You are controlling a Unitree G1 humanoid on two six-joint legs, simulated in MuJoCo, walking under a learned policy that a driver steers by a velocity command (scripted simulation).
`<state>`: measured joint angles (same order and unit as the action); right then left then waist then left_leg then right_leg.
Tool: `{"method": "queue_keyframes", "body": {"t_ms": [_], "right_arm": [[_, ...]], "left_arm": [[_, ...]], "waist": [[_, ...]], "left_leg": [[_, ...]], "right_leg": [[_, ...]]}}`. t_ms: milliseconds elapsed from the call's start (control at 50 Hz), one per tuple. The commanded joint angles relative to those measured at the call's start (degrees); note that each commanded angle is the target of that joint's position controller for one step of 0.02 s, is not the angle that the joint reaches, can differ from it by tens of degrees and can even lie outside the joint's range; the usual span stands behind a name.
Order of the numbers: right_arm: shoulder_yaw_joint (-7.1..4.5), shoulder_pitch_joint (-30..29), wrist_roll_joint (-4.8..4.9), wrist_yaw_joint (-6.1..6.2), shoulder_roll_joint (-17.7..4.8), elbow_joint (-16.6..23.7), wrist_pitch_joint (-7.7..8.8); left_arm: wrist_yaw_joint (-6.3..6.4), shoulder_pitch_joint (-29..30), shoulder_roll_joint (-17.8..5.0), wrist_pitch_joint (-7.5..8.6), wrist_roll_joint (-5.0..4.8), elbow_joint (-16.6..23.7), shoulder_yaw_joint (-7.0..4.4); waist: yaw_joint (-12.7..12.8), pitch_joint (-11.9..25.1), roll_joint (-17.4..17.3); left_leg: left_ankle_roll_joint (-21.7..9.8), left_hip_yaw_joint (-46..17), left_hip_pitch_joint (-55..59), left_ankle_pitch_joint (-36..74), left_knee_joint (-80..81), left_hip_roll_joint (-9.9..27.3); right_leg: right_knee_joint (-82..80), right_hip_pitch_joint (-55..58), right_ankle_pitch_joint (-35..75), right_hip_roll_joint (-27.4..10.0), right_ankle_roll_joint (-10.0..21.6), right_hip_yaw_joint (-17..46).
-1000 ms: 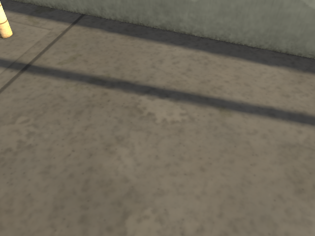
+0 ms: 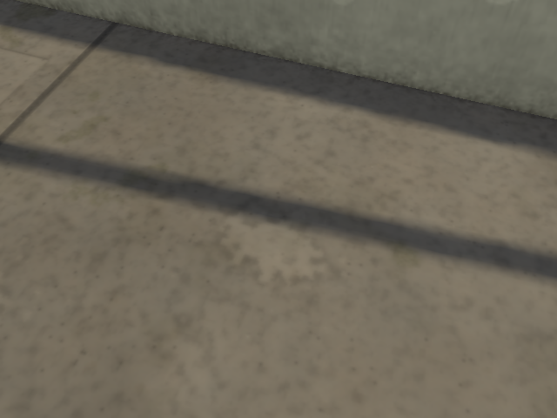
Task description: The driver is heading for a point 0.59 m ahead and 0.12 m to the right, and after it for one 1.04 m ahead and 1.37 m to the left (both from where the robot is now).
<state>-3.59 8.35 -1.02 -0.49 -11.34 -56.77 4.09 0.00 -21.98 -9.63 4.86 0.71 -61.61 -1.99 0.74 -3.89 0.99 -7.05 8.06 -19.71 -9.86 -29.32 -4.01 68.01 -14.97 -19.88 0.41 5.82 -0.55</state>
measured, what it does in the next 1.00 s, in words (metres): walks ahead: right foot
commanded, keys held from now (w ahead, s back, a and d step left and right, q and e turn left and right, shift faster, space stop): w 0.64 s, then w+q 0.36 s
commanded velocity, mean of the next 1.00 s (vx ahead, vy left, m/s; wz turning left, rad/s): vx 0.50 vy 0.00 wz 0.11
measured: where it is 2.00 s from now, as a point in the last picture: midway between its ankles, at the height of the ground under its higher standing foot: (226, 209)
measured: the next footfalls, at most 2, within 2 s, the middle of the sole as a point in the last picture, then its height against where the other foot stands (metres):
right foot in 0.46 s outside the picture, level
left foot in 1.02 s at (260, 318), level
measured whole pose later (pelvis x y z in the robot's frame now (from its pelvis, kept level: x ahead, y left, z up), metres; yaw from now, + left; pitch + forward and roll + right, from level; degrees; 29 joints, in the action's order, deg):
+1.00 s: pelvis +0.56 -0.01 +0.00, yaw +9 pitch +1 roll -1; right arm -2.1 2.4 -1.8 -2.1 -10.3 -49.8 2.6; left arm 1.8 -25.2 -10.1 5.5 1.4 -60.8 -2.0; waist 2.2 -3.5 -0.3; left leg -8.8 7.5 -27.9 -8.1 -32.6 -1.0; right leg 18.3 7.4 -25.1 1.1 1.6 -13.2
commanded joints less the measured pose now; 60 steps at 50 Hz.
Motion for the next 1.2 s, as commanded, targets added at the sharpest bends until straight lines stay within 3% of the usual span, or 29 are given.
{"method": "queue_keyframes", "body": {"t_ms": [20, 40, 60, 140, 240, 340, 400, 420, 440, 460, 480, 500, 520, 540, 580, 620, 680, 780, 880, 940, 980, 1000, 1020, 1040, 1060, 1080, 1120, 1160, 1200], "right_arm": [[0.26, 6.63, 0.36, 0.39, -1.34, -1.05, 1.22], [0.76, 9.02, 0.38, 0.51, -0.38, -2.07, 1.84], [0.52, 10.38, 0.35, 0.77, -2.12, -2.53, 2.16], [0.52, 14.84, 0.5, 0.8, -4.49, -3.0, 2.4], [1.09, 20.54, 0.55, 0.84, -4.11, -3.76, 2.3], [1.15, 24.53, -0.24, 1.55, -4.61, -5.17, 2.02], [0.74, 21.99, -0.54, 1.96, -6.07, -4.93, 1.96], [0.54, 21.23, -0.64, 1.99, -6.74, -4.89, 1.84], [0.47, 19.84, -0.31, 1.87, -7.01, -4.58, 1.59], [0.94, 19.14, 0.39, 1.63, -5.72, -3.08, 1.7], [1.96, 25.97, 2.91, 0.78, 0.31, -1.83, 1.6], [0.33, 22.18, 1.34, 0.94, -5.5, -2.13, 1.45], [0.09, 16.87, 0.82, 0.86, -5.56, 0.08, 1.55], [0.16, 14.01, 0.61, 0.73, -4.89, 0.71, 1.77], [0.18, 14.63, -0.79, 0.24, -2.73, 0.55, 0.43], [0.28, 15.16, -1.22, -0.44, -1.22, 0.45, -0.78], [0.23, 9.6, -1.08, -1.02, -1.75, 2.47, -1.92], [0.73, -1.66, -0.07, -1.46, -1.89, 6.38, -1.87], [1.46, -9.34, -0.32, -1.77, -1.43, 9.51, -1.51], [0.9, -8.02, -0.65, -1.68, -2.41, 10.09, -1.28], [-0.13, -0.6, -0.83, -1.26, -4.12, 8.21, -1.12], [-0.99, 6.59, -1.13, -1.13, -5.43, 6.01, -0.79], [-2.5, 15.08, -2.03, -0.67, -9.07, 3.91, -0.57], [-4.22, 16.98, -2.25, -0.04, -15.49, 4.71, -0.79], [-4.25, 17.05, -0.27, -0.19, -15.59, 4.65, -1.83], [-3.82, 12.73, 0.27, 0.12, -14.16, 4.77, -2.13], [-2.47, 7.53, 0.47, 0.3, -8.9, 5.49, -1.68], [-1.73, 6.64, 1.1, 0.66, -7.46, 5.7, -0.74], [-2.06, 8.74, 1.33, 0.58, -9.3, 5.42, 0.14]], "left_arm": [[-0.51, -2.06, -2.77, -0.45, 1.27, 3.27, -0.97], [-0.57, -1.83, -2.28, -1.0, 1.51, 3.27, -1.05], [-0.88, -2.4, -1.19, -1.59, 1.55, 3.48, -0.9], [-1.45, 8.71, -3.52, -2.79, 1.41, 7.57, -1.24], [-1.8, 19.84, -2.86, -2.43, 0.44, 11.37, -0.57], [-1.65, 26.51, -3.31, -1.8, 0.31, 14.02, -0.23], [-1.09, 22.21, -4.8, -1.05, 0.32, 13.5, -0.9], [-0.65, 16.42, -5.88, -0.73, 0.38, 11.76, -1.51], [-0.15, 6.81, -7.04, -0.22, 0.73, 8.59, -2.31], [0.48, -3.21, -10.71, 0.22, 2.21, 6.29, -3.53], [0.42, -7.82, -16.6, 0.0, 3.11, 5.82, -5.15], [-0.2, -2.89, -13.84, -0.95, 0.74, 6.15, -4.68], [-0.39, 4.07, -11.17, -0.91, -0.03, 7.29, -3.79], [-0.63, 6.96, -7.61, -0.42, 0.18, 7.52, -2.87], [-0.16, 6.88, -3.76, 0.37, 0.14, 5.78, -1.57], [0.09, 3.67, -4.44, 1.26, 0.07, 4.31, -1.47], [0.17, 0.89, -7.29, 1.83, 0.12, 3.64, -1.9], [0.32, -2.89, -6.57, 2.03, 0.2, 3.31, -1.29], [1.29, -7.16, -7.04, 2.01, 0.45, 1.99, -1.12], [2.1, -6.33, -8.77, 1.5, 0.62, 1.97, -1.44], [2.45, -4.96, -10.44, 0.74, 0.89, 2.39, -1.94], [2.35, -4.22, -11.12, 0.21, 0.74, 2.97, -2.15], [2.05, -2.66, -11.15, 0.15, 0.38, 4.68, -2.11], [0.77, -5.13, -5.55, 0.49, -0.73, 8.37, -1.13], [0.29, 0.24, -9.19, 1.1, -0.33, 10.43, -1.99], [-0.07, 5.5, -9.03, 1.82, -0.24, 12.5, -1.84], [0.05, 5.96, -8.56, 1.95, 0.15, 12.37, -1.82], [-0.18, 4.2, -7.41, -0.46, 1.87, 12.61, -1.67], [-0.59, 5.35, -6.87, -2.05, 2.18, 13.71, -1.58]], "waist": [[0.71, 1.31, -1.65], [1.09, 0.31, -1.57], [1.8, 1.41, -3.43], [0.4, -2.0, -2.75], [-2.73, -2.34, -3.87], [-4.47, -2.71, -4.92], [-1.16, -0.34, -5.96], [1.3, 2.64, -6.24], [5.49, 7.29, -5.07], [9.07, 13.48, -2.29], [6.41, 21.4, 11.04], [5.28, 19.63, 3.55], [2.75, 9.9, 2.19], [1.59, 5.6, -0.68], [-1.89, 2.33, 0.41], [-2.82, 2.33, 1.11], [-2.71, 0.4, 1.52], [-0.13, -1.93, 2.23], [2.13, -3.03, 2.43], [0.33, -1.26, 3.5], [-3.01, 3.39, 4.94], [-6.03, 7.29, 4.49], [-10.15, 11.91, 1.76], [-7.14, 17.84, -11.14], [-7.8, 20.38, -7.85], [-6.12, 10.95, -4.42], [-1.72, 3.49, 1.58], [0.96, 3.52, -0.11], [1.29, 3.52, -1.06]], "left_leg": [[-6.0, -22.6, 9.78, -1.94, 20.72, 17.44], [-4.59, -19.21, 8.38, 5.81, 20.39, 15.6], [-5.48, -18.39, 8.68, 6.27, 20.79, 15.79], [-5.28, -14.75, 10.28, 8.82, 23.78, 14.59], [-2.69, -10.48, 15.86, 21.08, 22.6, 12.65], [-3.44, -9.69, 25.85, 29.83, 19.27, 14.97], [-2.92, -8.27, 28.42, 47.24, 11.77, 16.16], [-2.38, -7.82, 28.52, 53.07, 5.29, 15.93], [-1.41, -6.35, 25.24, 51.06, -5.16, 14.39], [-0.58, -5.23, 13.57, 34.5, -20.07, 12.31], [2.3, -2.37, -8.53, -7.72, -44.5, 1.22], [1.32, -10.7, -14.54, -16.72, -50.22, 1.14], [1.05, -11.29, -17.3, -11.83, -48.47, 4.47], [1.1, -11.16, -15.99, -8.46, -45.25, 6.33], [2.0, -10.92, -10.56, -6.35, -39.18, 8.64], [3.02, -9.76, -9.13, -5.53, -36.53, 8.76], [4.23, -8.7, -14.35, -0.87, -32.2, 9.84], [4.44, -7.67, -17.97, 9.24, -18.66, 8.77], [2.26, -2.86, -17.02, 10.23, -8.0, 7.03], [-0.6, -0.07, -12.77, 3.36, -5.06, 3.93], [-3.32, 1.86, -4.62, -2.22, -4.12, -0.04], [-4.93, 1.5, 4.18, -1.34, -0.62, -1.56], [-7.99, -6.65, 17.94, -2.62, 2.0, 3.37], [-16.66, -35.1, 36.12, -1.05, 3.91, 21.26], [-19.59, -51.22, 38.07, -1.47, 12.29, 24.47], [-17.05, -41.04, 31.54, -0.9, 13.43, 22.71], [-11.79, -30.42, 17.41, 9.69, 15.92, 17.53], [-9.91, -24.48, 11.26, 16.15, 16.73, 13.38], [-9.83, -22.49, 9.83, 20.16, 17.14, 11.54]], "right_leg": [[1.19, -13.9, 5.02, -5.5, -0.31, 3.19], [-0.51, -12.49, 5.44, -5.79, -0.68, 2.93], [-1.8, -12.94, 5.4, -5.48, -1.37, 1.85], [-9.94, -21.43, 12.21, -7.45, -3.57, -0.16], [-25.0, -22.23, 20.27, -5.34, -4.53, -3.51], [-33.32, -22.6, 18.78, -2.99, -2.39, -5.12], [-36.62, -14.3, 11.95, 0.17, 0.68, -6.21], [-37.88, -7.87, 10.2, 1.97, 1.9, -6.58], [-41.85, 3.56, 13.25, 2.57, 3.36, -6.58], [-42.19, 18.95, 9.92, -6.41, 6.12, 2.92], [-46.22, 36.24, 6.63, -24.76, 15.48, 32.54], [-51.97, 32.13, 3.55, -23.39, 14.85, 38.97], [-53.39, 23.19, 3.62, -21.54, 12.69, 28.74], [-55.57, 16.24, 8.64, -19.13, 10.91, 22.96], [-57.84, 7.49, 15.46, -14.22, 7.01, 13.85], [-58.71, 5.91, 20.41, -12.74, 6.54, 10.55], [-61.16, 6.17, 21.36, -12.22, 6.05, 6.12], [-62.4, 9.33, 26.5, -10.59, 2.86, -1.32], [-60.23, 17.52, 35.16, -12.78, 2.07, -6.29], [-52.65, 22.72, 53.73, -14.32, 1.59, -9.01], [-40.14, 24.1, 67.01, -14.79, 1.3, -10.7], [-29.43, 21.3, 64.5, -14.33, 0.69, -11.59], [-14.25, 10.27, 51.03, -13.14, -0.71, -12.04], [8.6, -13.7, 4.63, -3.31, -3.71, -11.98], [16.96, -23.7, -8.97, 2.12, -4.05, 0.04], [14.86, -29.29, -3.27, -2.52, -3.47, 2.71], [4.76, -23.4, 2.21, -6.06, -4.15, 2.4], [-0.59, -17.5, 2.33, -7.06, -5.96, 2.38], [-4.2, -17.78, 3.49, -6.9, -7.43, 1.12]]}}
Over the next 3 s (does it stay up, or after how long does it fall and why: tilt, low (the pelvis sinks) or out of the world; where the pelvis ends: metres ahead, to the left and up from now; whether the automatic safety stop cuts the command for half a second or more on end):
stays up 1.26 0.43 0.01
